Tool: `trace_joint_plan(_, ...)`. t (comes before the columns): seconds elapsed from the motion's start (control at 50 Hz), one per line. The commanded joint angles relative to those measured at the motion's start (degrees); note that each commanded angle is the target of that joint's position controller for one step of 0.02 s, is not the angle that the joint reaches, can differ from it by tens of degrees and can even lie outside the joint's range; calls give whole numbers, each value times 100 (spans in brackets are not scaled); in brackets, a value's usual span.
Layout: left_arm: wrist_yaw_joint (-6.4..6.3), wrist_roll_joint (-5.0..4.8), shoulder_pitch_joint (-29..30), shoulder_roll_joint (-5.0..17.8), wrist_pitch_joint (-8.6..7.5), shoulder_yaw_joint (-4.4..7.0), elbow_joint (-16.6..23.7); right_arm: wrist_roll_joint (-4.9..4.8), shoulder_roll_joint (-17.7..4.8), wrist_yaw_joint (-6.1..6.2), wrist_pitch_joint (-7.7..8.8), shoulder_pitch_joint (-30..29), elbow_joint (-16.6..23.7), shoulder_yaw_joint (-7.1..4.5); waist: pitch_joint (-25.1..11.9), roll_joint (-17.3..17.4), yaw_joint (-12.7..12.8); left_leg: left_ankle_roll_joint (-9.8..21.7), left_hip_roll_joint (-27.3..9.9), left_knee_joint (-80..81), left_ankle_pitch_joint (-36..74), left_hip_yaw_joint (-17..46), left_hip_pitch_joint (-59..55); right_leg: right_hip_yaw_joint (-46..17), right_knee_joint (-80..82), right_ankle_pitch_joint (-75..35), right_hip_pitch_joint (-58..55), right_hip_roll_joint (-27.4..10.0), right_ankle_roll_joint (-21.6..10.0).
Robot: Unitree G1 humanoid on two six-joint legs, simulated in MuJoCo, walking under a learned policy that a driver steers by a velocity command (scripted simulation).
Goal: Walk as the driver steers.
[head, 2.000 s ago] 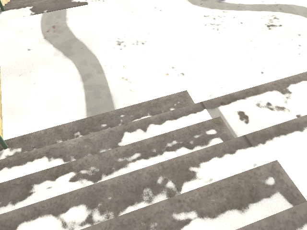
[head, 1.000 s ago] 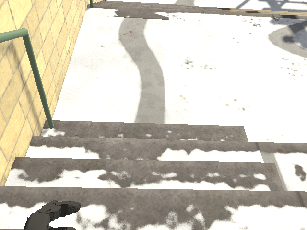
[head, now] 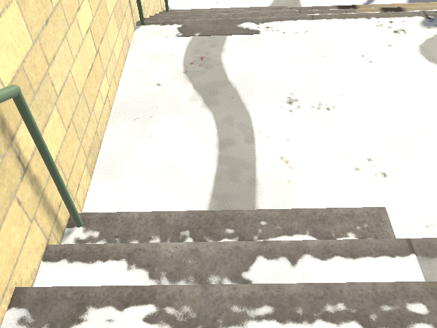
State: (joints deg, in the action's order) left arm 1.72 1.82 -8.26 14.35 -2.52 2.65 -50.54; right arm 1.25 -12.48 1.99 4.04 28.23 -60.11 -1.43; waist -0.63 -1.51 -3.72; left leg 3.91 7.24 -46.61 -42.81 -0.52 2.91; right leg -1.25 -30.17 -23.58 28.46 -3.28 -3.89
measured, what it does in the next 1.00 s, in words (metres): goes down: right foot 0.14 m lower, then left foot 0.14 m lower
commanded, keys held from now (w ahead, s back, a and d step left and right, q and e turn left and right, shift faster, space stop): w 1.00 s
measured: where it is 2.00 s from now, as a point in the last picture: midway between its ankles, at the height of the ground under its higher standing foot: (229, 254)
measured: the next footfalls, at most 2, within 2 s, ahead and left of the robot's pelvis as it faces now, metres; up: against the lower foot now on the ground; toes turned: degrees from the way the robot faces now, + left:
right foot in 0.06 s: +0.16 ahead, -0.10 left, -0.14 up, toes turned -2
left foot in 0.62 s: +0.47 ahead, +0.06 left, -0.28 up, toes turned +4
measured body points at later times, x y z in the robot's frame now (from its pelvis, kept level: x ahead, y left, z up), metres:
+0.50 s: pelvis +0.26 -0.04 -0.13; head +0.26 -0.04 +0.32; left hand +0.15 +0.20 -0.27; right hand +0.40 -0.27 -0.26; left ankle +0.42 +0.09 -0.83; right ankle +0.12 -0.10 -0.81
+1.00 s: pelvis +0.53 -0.02 -0.25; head +0.53 -0.02 +0.20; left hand +0.65 +0.23 -0.38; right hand +0.43 -0.25 -0.40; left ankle +0.43 +0.05 -0.95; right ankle +0.71 -0.16 -0.94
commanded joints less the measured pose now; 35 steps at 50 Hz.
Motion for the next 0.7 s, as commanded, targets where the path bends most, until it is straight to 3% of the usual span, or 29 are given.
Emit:
trace_joint_plan(0.02, -124, -19, -832, 286, -80, 65, -46, 211, -556, 60, -40, 21, 142, -22, 710, 138, 444, 690, -1164, -788, 4300, 923, 1537, 486, 473, 616, -1768, 230, -108)
trace_joint_plan(0.04, -137, 42, -1657, 389, -127, 122, -349, 206, -645, 107, -102, 220, 32, -37, 527, -222, 795, 698, -1004, -2106, 4873, 812, 1138, 362, 1484, 1294, -2218, 190, -207)
trace_joint_plan(0.06, -116, 91, -2539, 685, -141, 245, -636, 148, -622, 103, -120, 299, -29, -67, 82, -696, 1150, 616, -535, -4416, 3189, 537, 1905, 131, 1162, 801, -3432, -175, -430)
trace_joint_plan(0.08, -48, 89, -3015, 807, -180, 173, -695, -137, -146, 97, -62, 1053, 13, -31, -971, -1388, 699, 332, -120, -6569, -929, 521, 3963, -995, -1433, -2465, -5648, -1457, -769)
trace_joint_plan(0.1, 63, -110, -3403, 800, -117, 157, -684, -236, -475, 166, -42, 1101, 99, -81, -1530, -811, 898, 324, -263, -6996, -600, 638, 4859, -1769, -1325, -2207, -6006, -1923, -912)
trace_joint_plan(0.12, -31, -191, -3072, 1219, -62, 315, -626, -208, -634, 157, -73, 533, 353, -88, -1350, -1153, 940, 235, -277, -7155, 29, 295, 5878, -2809, -21, 1105, -5537, -2499, -1667)
trace_joint_plan(0.14, -102, -240, -2284, 671, -11, 188, -441, 96, -825, 82, -178, -564, 439, -135, -152, 95, 870, 257, -714, -5934, 1030, 343, 5822, -2330, 914, 3507, -3889, -1752, -1337)
trace_joint_plan(0.16, -146, -104, -2004, 769, -55, 171, -402, 101, -723, 2, -261, -588, 536, -184, 204, -692, 612, 187, -776, -5355, 1332, 569, 5339, -2653, 964, 3561, -2702, -2081, -1574)
trace_joint_plan(0.18, -146, 9, -1749, 391, -146, 52, -466, 196, -708, -30, -318, -621, 372, -226, 770, 42, 297, 129, -1033, -3890, 2362, 1055, 4766, -2187, 776, 2957, -1583, -1624, -1201)
trace_joint_plan(0.2, -151, 20, -1788, 359, -237, 26, -491, 217, -537, -85, -389, -506, 198, -209, 925, -54, 186, 53, -969, -3516, 2550, 960, 4227, -1893, 755, 2529, -831, -1423, -1124)
trace_joint_plan(0.22, -183, -68, -1674, 416, -313, 37, -513, 186, -293, -169, -445, -671, 205, -178, 978, 180, 32, -134, -985, -2520, 3172, 829, 3721, -1421, 1006, 2521, -253, -1060, -921)
trace_joint_plan(0.26, -222, -131, -1945, 564, -313, 63, -670, 320, -71, -224, -509, -776, 226, -115, 637, -335, 5, -210, -1036, -1989, 3571, 410, 3512, -1252, 853, 1283, -468, -998, -1098)
trace_joint_plan(0.28, -201, -83, -2016, 599, -315, 93, -666, 241, -122, -223, -537, -630, 161, -145, 388, -415, -36, -137, -1058, -2106, 4138, 373, 3504, -1227, 666, 1159, -703, -968, -1045)
trace_joint_plan(0.3, -182, -109, -2079, 457, -288, 57, -638, 169, -230, -224, -542, -857, 243, -174, 406, -321, -8, -86, -1088, -1980, 4296, 363, 3610, -1222, 707, 1320, -757, -914, -956)
trace_joint_plan(0.32, -213, -182, -2165, 237, -339, 35, -763, 88, -329, -263, -461, -1419, 413, -222, 610, -54, 98, -32, -1249, -1170, 5268, 643, 4248, -1185, 551, 2372, -1270, -651, -840)
trace_joint_plan(0.34, -253, -189, -2252, 233, -357, 24, -753, 124, -354, -284, -388, -1761, 487, -225, 622, -46, 230, 19, -1214, -718, 5717, 588, 4362, -1239, 451, 2732, -1462, -616, -786)
trace_joint_plan(0.38, -317, -191, -1930, 123, -380, -12, -677, 172, -281, -373, -245, -2264, 591, -162, 664, 92, 343, 3, -1016, 537, 7132, 107, 3053, -665, 337, 3616, -550, -160, -606)
trace_joint_plan(0.4, -318, -170, -1969, 150, -352, -28, -704, 165, -172, -411, -226, -2260, 593, -136, 529, 29, 389, 1, -929, 532, 7341, -12, 2560, -644, 184, 3763, -410, -160, -606)
trace_joint_plan(0.44, -339, -116, -2191, 149, -283, -33, -781, 148, -124, -418, -224, -2455, 687, -102, 685, -107, 582, -7, -928, 754, 7045, 2, 2755, -744, -273, 3585, -762, -273, -658)
trace_joint_plan(0.46, -348, -62, -2381, 134, -235, -34, -830, 131, -111, -395, -238, -2732, 809, -75, 868, -106, 811, -34, -892, 1059, 6659, -97, 2948, -725, -436, 3349, -1042, -275, -659)
trace_joint_plan(0.52, -423, 123, -2826, 153, -87, -57, -1017, -2, -137, -348, -167, -3232, 1113, -36, 1218, -280, 1244, -76, -1011, 2085, 5764, 7, 3377, -1070, -970, 2566, -2072, -357, -803)
trace_joint_plan(0.56, -506, 147, -2863, 162, 6, -67, -1128, -61, -220, -265, -91, -2931, 1045, -55, 1163, -47, 1218, 53, -1079, 2799, 5587, -82, 2668, -935, -1692, 1920, -2188, -353, -781)
trace_joint_plan(0.58, -512, 172, -2949, 161, 2, -92, -1184, -16, -241, -257, -66, -2385, 876, -79, 937, 223, 1076, 104, -913, 2955, 5464, -268, 1982, -871, -2383, 1636, -2089, -276, -799)
trace_joint_plan(0.6, -493, 143, -2933, 227, -6, -105, -1231, 12, -277, -254, -67, -1486, 524, -122, 548, 406, 683, 192, -757, 3105, 5352, -457, 1080, -721, -3310, 1212, -2008, -185, -798)
trace_joint_plan(0.62, -444, 53, -2877, 296, -19, -100, -1269, 61, -430, -269, -73, -439, 153, -198, 71, 616, 211, 277, -842, 3045, 5638, -530, -322, -425, -4635, 1798, -1322, 45, -749)
trace_joint_plan(0.64, -403, -59, -3133, 17, -53, -72, -1249, 90, -852, -314, -99, 281, -5, -313, -685, 1402, 122, 810, -1935, 1285, 7618, 610, -2557, -86, -6986, 6259, 734, 608, -491)
trace_joint_plan(0.66, -500, -336, -3351, 272, -77, -22, -1094, -21, -864, -389, -181, 823, 71, -314, -1933, 1046, -174, 1257, -2974, 256, 7520, 1688, -3933, -164, -8574, 7683, 1917, 661, -386)
trace_joint_plan(0.68, -487, -391, -2524, 469, -114, -41, -662, -170, -1181, -326, -218, 727, 150, -397, -1938, 1331, -507, 2060, -3599, 1732, 3925, 3040, -3896, -109, -8343, 6686, 3338, 594, -259)
trace_joint_plan(0.7, -447, -93, -1499, 636, -107, 63, -519, -78, -809, -212, -267, 138, 238, -332, -549, 524, -379, 1931, -3301, 2658, 2395, 2810, -2394, -127, -7525, 5687, 3629, 245, -223)
Velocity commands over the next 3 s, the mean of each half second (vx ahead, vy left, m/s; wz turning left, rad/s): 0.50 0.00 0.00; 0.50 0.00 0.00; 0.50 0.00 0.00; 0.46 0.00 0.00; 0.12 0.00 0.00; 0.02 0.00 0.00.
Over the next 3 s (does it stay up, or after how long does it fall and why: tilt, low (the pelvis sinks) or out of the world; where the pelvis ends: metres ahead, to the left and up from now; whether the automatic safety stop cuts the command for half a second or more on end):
stays up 1.15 0.04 -0.61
